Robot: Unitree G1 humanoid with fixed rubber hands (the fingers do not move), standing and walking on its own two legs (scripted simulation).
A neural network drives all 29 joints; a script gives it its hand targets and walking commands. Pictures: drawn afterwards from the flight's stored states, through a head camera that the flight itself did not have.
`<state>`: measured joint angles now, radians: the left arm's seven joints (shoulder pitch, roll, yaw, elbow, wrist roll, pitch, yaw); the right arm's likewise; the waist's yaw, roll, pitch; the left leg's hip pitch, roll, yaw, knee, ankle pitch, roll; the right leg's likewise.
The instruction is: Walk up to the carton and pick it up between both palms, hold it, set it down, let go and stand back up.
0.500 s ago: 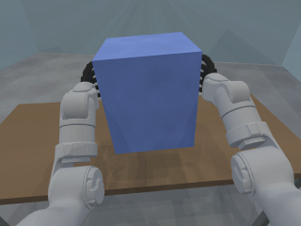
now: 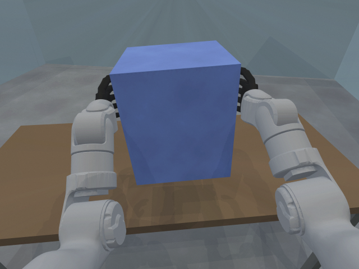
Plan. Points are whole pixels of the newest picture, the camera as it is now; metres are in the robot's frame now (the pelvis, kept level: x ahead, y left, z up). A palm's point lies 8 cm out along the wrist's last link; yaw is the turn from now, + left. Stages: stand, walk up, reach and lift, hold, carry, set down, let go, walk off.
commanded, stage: hold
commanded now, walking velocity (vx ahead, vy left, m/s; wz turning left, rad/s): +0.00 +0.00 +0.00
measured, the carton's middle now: (177, 110) +0.40 +0.01 +0.24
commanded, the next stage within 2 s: set down in 0.58 s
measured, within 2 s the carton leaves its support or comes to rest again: neither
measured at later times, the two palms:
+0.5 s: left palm (105, 107) +0.37 +0.17 +0.26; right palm (247, 99) +0.38 -0.14 +0.27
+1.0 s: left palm (102, 103) +0.39 +0.17 +0.26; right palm (241, 97) +0.39 -0.13 +0.27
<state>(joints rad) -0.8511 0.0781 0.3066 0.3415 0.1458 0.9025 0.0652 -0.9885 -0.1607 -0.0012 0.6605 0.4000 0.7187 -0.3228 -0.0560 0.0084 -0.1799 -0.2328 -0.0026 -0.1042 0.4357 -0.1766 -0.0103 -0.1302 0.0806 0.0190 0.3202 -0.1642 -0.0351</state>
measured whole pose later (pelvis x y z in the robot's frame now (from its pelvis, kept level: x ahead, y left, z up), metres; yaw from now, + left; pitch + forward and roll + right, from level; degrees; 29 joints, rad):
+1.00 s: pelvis -0.01 +0.00 +0.00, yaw +1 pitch -3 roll -1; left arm -0.96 0.11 0.38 0.61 0.18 0.66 0.03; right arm -1.08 -0.08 -0.16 0.87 0.21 0.52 -0.26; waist -0.07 -0.01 -0.13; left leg -0.19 -0.02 -0.11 0.40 -0.15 0.00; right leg -0.10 0.06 0.01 0.32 -0.16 -0.03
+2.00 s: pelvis +0.01 +0.03 +0.00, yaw -1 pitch -2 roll -2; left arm -0.84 0.11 0.28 0.81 0.16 0.33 0.03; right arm -0.79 0.05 -0.27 0.84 0.02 0.20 -0.21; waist -0.08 -0.05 -0.03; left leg -0.17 -0.04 -0.06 0.38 -0.17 0.04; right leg -0.07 0.03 0.03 0.26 -0.15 0.01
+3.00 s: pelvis +0.02 +0.04 +0.00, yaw -2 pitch +4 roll -2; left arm -0.90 0.16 0.24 1.15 0.12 0.02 -0.02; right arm -0.69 0.19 -0.47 0.82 -0.21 0.02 -0.21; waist -0.08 -0.04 -0.07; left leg -0.30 -0.03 -0.02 0.41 -0.18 0.05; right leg -0.21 0.02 0.03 0.29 -0.16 0.02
